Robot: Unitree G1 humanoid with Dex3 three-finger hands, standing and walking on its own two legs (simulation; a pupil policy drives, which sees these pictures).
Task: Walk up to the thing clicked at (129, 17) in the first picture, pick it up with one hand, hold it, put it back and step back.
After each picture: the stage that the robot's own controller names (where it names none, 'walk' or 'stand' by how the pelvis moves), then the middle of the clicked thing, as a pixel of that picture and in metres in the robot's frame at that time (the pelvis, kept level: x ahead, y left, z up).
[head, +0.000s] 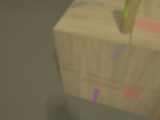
stand; (130, 10) +0.75 -0.23 +0.07
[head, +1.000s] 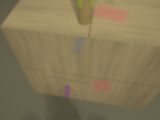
sink last; out of the picture +0.71 +0.01 +0.10
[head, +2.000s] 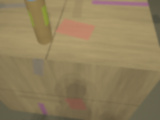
rise first; (38, 16) +0.58 +0.19 +0.11
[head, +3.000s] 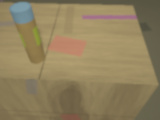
stand; (30, 36) +0.52 +0.22 +0.09
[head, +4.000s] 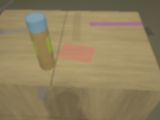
stand; (42, 44) +0.51 +0.18 +0.07
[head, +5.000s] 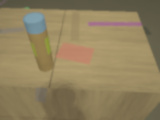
stand; (40, 45) +0.49 +0.18 +0.06
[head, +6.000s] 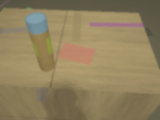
stand; (42, 45) +0.50 +0.18 +0.06
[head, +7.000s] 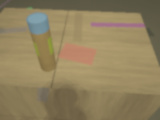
stand; (43, 45) +0.50 +0.18 +0.06
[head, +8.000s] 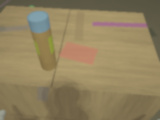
rise first; (44, 44) +0.49 +0.18 +0.07
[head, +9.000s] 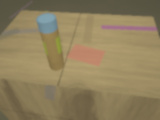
go down; (52, 45) +0.51 +0.18 +0.07
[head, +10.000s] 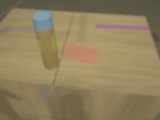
go down; (47, 43) +0.51 +0.17 +0.08
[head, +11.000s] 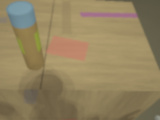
go down; (29, 41) +0.47 +0.17 +0.09
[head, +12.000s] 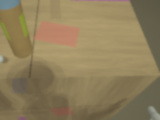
close in; (14, 25) +0.50 +0.18 +0.12
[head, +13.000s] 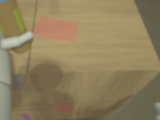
close; (9, 20) +0.51 +0.19 +0.13
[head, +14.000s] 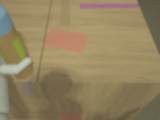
lift; (11, 48) +0.41 +0.21 +0.12
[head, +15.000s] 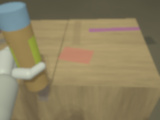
lift; (25, 52) +0.33 +0.17 +0.22
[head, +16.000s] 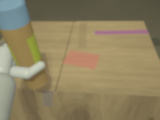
hold; (25, 50) +0.33 +0.17 +0.23
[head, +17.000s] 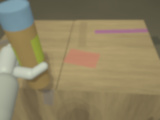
hold; (28, 51) +0.33 +0.16 +0.23
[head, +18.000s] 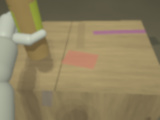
crouch; (27, 19) +0.40 +0.16 +0.29
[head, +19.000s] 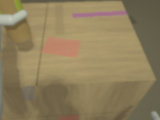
lower; (6, 0) +0.51 +0.18 +0.24
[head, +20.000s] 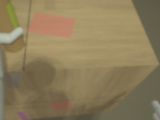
lower; (2, 16) +0.51 +0.19 +0.13
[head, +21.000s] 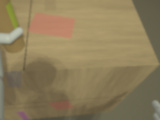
lower; (2, 17) +0.51 +0.19 +0.13
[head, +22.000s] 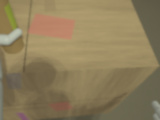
lower; (1, 18) +0.51 +0.20 +0.13
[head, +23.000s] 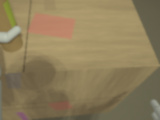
lower; (0, 15) +0.51 +0.20 +0.13
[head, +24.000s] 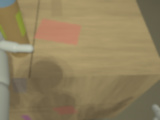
open; (11, 24) +0.49 +0.19 +0.13
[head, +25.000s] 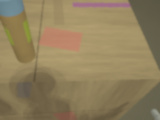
sink last; (18, 31) +0.49 +0.18 +0.11
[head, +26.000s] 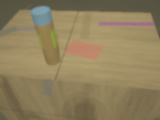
stand; (47, 39) +0.53 +0.19 +0.11
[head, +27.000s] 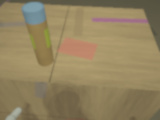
stand; (40, 38) +0.50 +0.18 +0.11
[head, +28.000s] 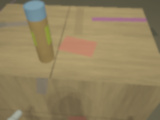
stand; (41, 35) +0.53 +0.18 +0.11
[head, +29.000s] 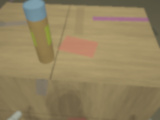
stand; (41, 35) +0.51 +0.18 +0.11
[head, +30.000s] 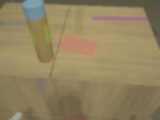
stand; (40, 34) +0.52 +0.18 +0.12
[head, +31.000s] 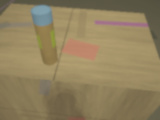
stand; (46, 38) +0.52 +0.17 +0.08
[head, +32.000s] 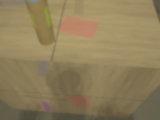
walk; (40, 16) +0.56 +0.17 +0.10
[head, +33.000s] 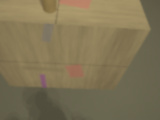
walk; out of the picture +0.78 +0.18 +0.08
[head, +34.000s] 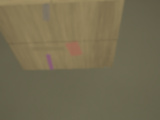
stand; out of the picture +1.08 +0.30 +0.09
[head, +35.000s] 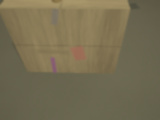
stand; out of the picture +1.11 +0.21 +0.07
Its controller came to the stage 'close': yes
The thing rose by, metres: 0.22
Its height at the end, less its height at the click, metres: +0.00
